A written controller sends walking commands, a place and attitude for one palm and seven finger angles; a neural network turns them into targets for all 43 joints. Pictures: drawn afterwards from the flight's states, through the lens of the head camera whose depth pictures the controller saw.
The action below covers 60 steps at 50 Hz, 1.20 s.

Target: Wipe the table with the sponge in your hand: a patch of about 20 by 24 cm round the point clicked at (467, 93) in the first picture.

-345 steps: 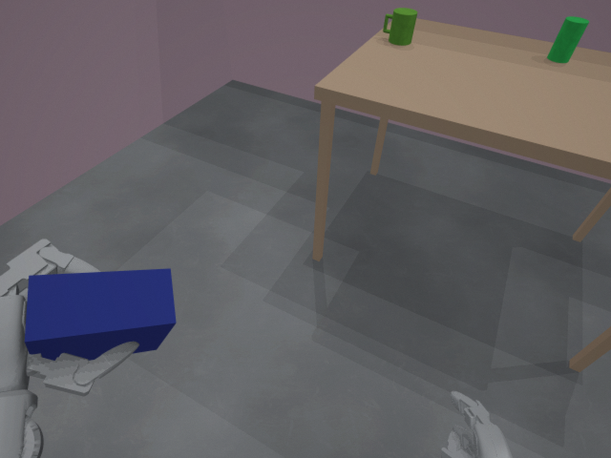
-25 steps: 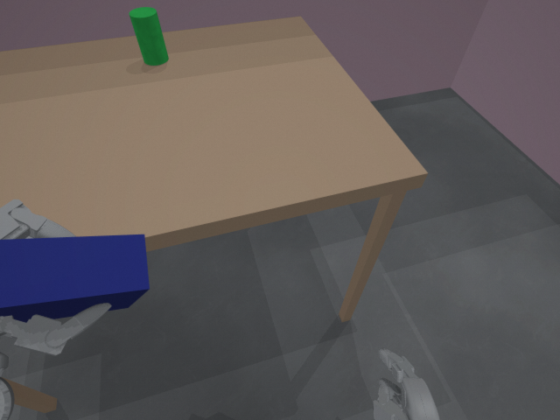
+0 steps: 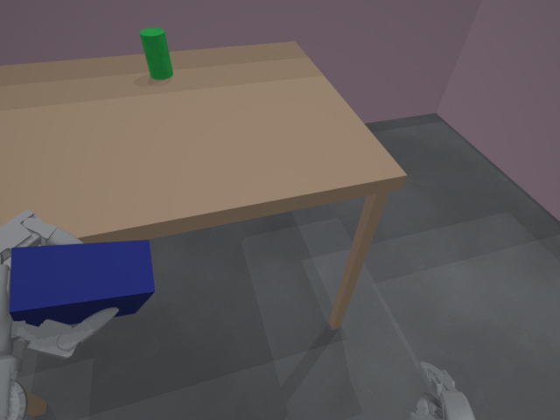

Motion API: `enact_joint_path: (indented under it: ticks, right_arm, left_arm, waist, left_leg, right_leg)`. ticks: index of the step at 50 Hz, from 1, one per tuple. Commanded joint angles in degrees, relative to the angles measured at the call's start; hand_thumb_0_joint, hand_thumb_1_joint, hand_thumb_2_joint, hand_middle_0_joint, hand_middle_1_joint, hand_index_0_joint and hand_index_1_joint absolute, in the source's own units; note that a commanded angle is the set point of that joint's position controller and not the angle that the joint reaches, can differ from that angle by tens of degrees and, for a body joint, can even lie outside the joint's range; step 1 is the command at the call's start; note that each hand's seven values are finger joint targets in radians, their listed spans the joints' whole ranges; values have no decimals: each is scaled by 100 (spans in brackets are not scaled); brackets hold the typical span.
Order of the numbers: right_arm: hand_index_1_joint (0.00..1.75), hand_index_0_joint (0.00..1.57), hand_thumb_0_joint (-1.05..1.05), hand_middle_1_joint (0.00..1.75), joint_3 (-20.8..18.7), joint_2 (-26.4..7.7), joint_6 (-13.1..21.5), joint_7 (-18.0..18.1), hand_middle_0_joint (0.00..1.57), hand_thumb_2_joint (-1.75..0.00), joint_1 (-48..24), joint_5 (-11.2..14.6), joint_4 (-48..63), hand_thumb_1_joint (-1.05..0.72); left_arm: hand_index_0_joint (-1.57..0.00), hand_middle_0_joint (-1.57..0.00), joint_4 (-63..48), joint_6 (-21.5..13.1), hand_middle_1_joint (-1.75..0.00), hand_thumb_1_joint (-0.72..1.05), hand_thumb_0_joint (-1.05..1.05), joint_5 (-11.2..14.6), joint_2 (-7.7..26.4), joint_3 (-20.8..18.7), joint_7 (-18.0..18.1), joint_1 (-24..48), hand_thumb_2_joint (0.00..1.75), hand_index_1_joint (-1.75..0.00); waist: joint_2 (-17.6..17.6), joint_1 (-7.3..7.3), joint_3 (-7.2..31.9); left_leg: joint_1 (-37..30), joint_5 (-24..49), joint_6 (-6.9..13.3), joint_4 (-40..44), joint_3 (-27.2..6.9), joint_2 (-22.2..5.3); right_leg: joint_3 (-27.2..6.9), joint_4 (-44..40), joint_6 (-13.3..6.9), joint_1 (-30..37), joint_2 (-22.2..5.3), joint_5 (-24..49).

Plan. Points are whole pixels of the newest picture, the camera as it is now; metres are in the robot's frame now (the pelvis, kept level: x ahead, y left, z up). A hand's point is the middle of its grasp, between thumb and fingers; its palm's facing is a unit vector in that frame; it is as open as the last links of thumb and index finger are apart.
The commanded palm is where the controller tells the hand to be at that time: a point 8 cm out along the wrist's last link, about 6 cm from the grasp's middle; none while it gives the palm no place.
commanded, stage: come to a stop and stand still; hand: left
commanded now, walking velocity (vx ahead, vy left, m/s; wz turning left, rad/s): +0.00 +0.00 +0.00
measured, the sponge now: (103, 284) +0.22 +0.21 +0.15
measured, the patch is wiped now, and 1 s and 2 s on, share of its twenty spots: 0.00 0.00 0.00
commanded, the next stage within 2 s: look again from close up in 0.56 s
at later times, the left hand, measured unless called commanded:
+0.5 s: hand (41, 309) +0.18 +0.26 +0.16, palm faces +0.42 -0.82 -0.40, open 9.7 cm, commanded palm +0.13 +0.29 +0.18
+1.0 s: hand (46, 279) +0.22 +0.28 +0.15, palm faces +0.33 -0.86 -0.38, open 9.7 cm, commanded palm +0.16 +0.32 +0.18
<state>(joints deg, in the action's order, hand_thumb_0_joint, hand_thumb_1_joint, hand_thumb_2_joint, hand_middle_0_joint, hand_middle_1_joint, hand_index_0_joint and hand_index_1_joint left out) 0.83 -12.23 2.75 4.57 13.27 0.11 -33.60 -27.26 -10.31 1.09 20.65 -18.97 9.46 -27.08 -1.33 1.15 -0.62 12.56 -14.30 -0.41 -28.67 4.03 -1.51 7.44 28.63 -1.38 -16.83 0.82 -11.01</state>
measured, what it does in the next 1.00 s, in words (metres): stands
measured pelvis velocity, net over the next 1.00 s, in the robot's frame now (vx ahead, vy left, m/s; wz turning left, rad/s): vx -0.01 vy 0.04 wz -0.04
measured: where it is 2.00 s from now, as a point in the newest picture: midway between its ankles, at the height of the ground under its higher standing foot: outside the picture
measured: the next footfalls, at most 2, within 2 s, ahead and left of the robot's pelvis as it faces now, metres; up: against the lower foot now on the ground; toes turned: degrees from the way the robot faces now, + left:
left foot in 1.68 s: +0.24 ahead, +0.33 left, +0.00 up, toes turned -5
right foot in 1.82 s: +0.16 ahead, +0.04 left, +0.00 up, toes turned -8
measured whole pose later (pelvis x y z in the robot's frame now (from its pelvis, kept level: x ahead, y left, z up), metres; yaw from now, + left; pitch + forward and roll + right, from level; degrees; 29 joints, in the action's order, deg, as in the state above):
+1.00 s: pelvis -0.01 +0.04 +0.00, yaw -2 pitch -3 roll +1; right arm 2.4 -10.7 8.9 0.6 15.0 0.6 -31.5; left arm -19.6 -13.5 0.8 20.2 -18.6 4.1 -22.1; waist -1.9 1.6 -2.4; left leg 11.2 -13.3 3.6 -26.6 5.1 2.5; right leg 1.7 27.8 -0.8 -16.8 0.1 -10.3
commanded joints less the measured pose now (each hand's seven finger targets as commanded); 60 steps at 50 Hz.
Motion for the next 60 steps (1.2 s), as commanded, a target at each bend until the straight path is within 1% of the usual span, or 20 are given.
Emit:
enact_joint_path:
  ticks: [1, 5, 8, 12, 16, 21, 25, 32, 33, 34, 35, 36, 40, 43, 44, 45, 48, 53, 57, 60]
  right_arm:
    - [30, 20, 0, 30, -185, -626, 397, 7, 20, -90, -568, -20, 804, -90]
    - [30, 20, 0, 30, -194, -574, 378, -66, 20, -90, -483, -58, 730, -90]
    - [30, 20, 0, 30, -112, -419, 296, -92, 20, -90, -538, -72, 698, -90]
    - [30, 20, 0, 30, -81, -450, 207, -55, 20, -90, -586, -92, 729, -90]
    - [30, 20, 0, 30, -84, -534, 217, 7, 20, -90, -615, -95, 825, -90]
    - [30, 20, 0, 30, -137, -590, 346, -1, 20, -90, -562, -36, 805, -90]
    - [30, 20, 0, 30, -170, -626, 418, -7, 20, -90, -560, -37, 798, -90]
    - [30, 20, 0, 30, -180, -557, 436, -25, 20, -90, -482, -77, 698, -90]
    - [30, 20, 0, 30, -304, -538, 781, -33, 20, -90, 344, -178, 357, -90]
    - [30, 20, 0, 30, -117, -75, 737, -2, 20, -90, -129, -109, 218, -90]
    - [30, 20, 0, 30, -226, -291, 816, -82, 20, -90, -427, 127, 627, -90]
    - [30, 20, 0, 30, -220, -407, 845, -137, 20, -90, -339, 73, 836, -90]
    - [30, 20, 0, 30, -141, -529, 938, -403, 20, -90, -514, 125, 964, -90]
    - [30, 20, 0, 30, -156, -607, 958, -396, 20, -90, -526, 137, 1057, -90]
    - [30, 20, 0, 30, -143, -612, 947, -386, 20, -90, -544, 111, 1096, -90]
    - [30, 20, 0, 30, -143, -633, 941, -370, 20, -90, -612, 84, 1117, -90]
    - [30, 20, 0, 30, -119, -552, 958, -354, 20, -90, -594, 28, 1176, -90]
    - [30, 20, 0, 30, -173, -615, 1046, -378, 20, -90, -498, -55, 1135, -90]
    - [30, 20, 0, 30, -218, -667, 969, -376, 20, -90, -448, -101, 1055, -90]
    - [30, 20, 0, 30, -250, -732, 838, -375, 20, -90, -496, -73, 1037, -90]
  left_arm:
    - [-120, -120, -1091, -369, -160, 10, 0, -14, 805, -477, 25, 656, 130, -160]
    - [-120, -120, -1057, -270, -160, 10, 0, 21, 921, -524, 32, 796, 130, -160]
    - [-120, -120, -1064, -184, -160, 10, 0, 25, 903, -486, 95, 679, 130, -160]
    - [-120, -120, -1242, -184, -160, 10, 0, 54, 956, -556, 131, 456, 130, -160]
    - [-120, -120, -1373, -252, -160, 10, 0, -4, 950, -561, 141, 556, 130, -160]
    - [-120, -120, -1108, -304, -160, 10, 0, -23, 801, -459, 101, 506, 130, -160]
    - [-120, -120, -1089, -320, -160, 10, 0, -49, 819, -492, 89, 465, 130, -160]
    - [-120, -120, -1195, -369, -160, 10, 0, -42, 936, -582, 130, 570, 130, -160]
    - [-120, -120, -2435, -835, -160, 10, 0, -753, 5646, -3850, 33, 6557, 130, -160]
    - [-120, -120, 864, -694, -160, 10, 0, -231, 2336, -1752, -254, 3455, 130, -160]
    - [-120, -120, 1189, -534, -160, 10, 0, 112, 1260, -1208, -292, 2244, 130, -160]
    - [-120, -120, 629, -733, -160, 10, 0, 139, 932, -650, -388, 2146, 130, -160]
    - [-120, -120, -254, -766, -160, 10, 0, 181, 644, -223, -439, 1143, 130, -160]
    - [-120, -120, -236, -680, -160, 10, 0, 102, 975, -662, -359, 993, 130, -160]
    - [-120, -120, -318, -662, -160, 10, 0, 89, 1057, -783, -353, 1082, 130, -160]
    - [-120, -120, -538, -673, -160, 10, 0, 77, 1383, -1098, -328, 1347, 130, -160]
    - [-120, -120, -669, -730, -160, 10, 0, 47, 1205, -1065, -335, 1495, 130, -160]
    - [-120, -120, -918, -780, -160, 10, 0, 40, 899, -732, -351, 1449, 130, -160]
    - [-120, -120, -742, -713, -160, 10, 0, 79, 754, -546, -345, 1210, 130, -160]
    - [-120, -120, -796, -702, -160, 10, 0, 88, 872, -622, -320, 1356, 130, -160]
  waist:
    - [725, -25, 231]
    - [-180, -95, 301]
    - [-421, -105, 438]
    - [-40, -79, 459]
    - [622, -67, 81]
    - [743, -72, 241]
    - [622, -67, 301]
    - [160, -94, 291]
    - [-1095, -26, -360]
    - [-822, -47, 1238]
    - [542, 147, 1177]
    - [838, 144, 908]
    - [474, 174, 253]
    - [-147, 209, 294]
    - [-96, 185, 222]
    - [411, 170, 159]
    - [680, 161, 244]
    - [658, 101, 479]
    - [-72, -10, 498]
    - [102, -87, 332]
  left_leg:
    - [1328, -990, 248, 1038, -709, -830]
    - [578, -969, 81, -214, -256, -179]
    - [373, -711, 100, -644, -345, -71]
    - [51, -589, 169, 205, -447, -189]
    - [881, -1176, 281, 1111, -915, -591]
    - [1121, -1195, 266, 1242, -953, -704]
    - [1244, -1092, 230, 1136, -861, -630]
    - [763, -1048, 163, 318, -564, -266]
    - [536, -363, 34, -592, -24, 112]
    - [98, -333, 218, -689, -285, 306]
    - [-441, -286, 138, -115, -278, 190]
    - [-228, -677, 142, -16, -126, 207]
    - [412, -1103, 189, 875, -426, -10]
    - [1016, -1338, 277, 1300, -718, -349]
    - [1113, -1456, 293, 1423, -798, -401]
    - [1079, -1502, 281, 1648, -821, -458]
    - [1244, -1253, 355, 1610, -901, -571]
    - [865, -1032, 281, 1065, -707, -232]
    - [558, -540, 237, 61, -469, 85]
    - [512, -353, 193, -398, -405, 136]
  right_leg:
    - [-889, -286, 176, 1067, -494, -381]
    - [-1991, -1596, -119, 91, -1232, -1850]
    - [-2143, -1863, -321, 22, -1574, -2167]
    - [-1519, -1538, -165, -4, -1195, -2034]
    - [-1135, -1045, 59, 467, -631, -1728]
    - [-944, -655, 124, 943, -431, -903]
    - [-965, -612, 120, 1086, -457, -647]
    - [-1632, -1335, -90, 298, -917, -1773]
    - [-1667, -1938, 687, -831, -781, -657]
    - [-1494, -1401, 95, 118, -1286, -1188]
    - [-2072, -1302, -186, 114, -1060, -1393]
    - [-2012, -1461, -37, 75, -1003, -1700]
    - [-1403, -1118, 66, 454, -500, -1823]
    - [-1039, -531, 150, 1043, -252, -1239]
    - [-1007, -438, 145, 1044, -222, -1149]
    - [-957, -262, 132, 999, -127, -986]
    - [-801, -6, 93, 1357, -184, -359]
    - [-1021, -377, -42, 1280, -341, -534]
    - [-1767, -789, -349, 766, -773, -1041]
    - [-2163, -707, -582, 399, -1036, -991]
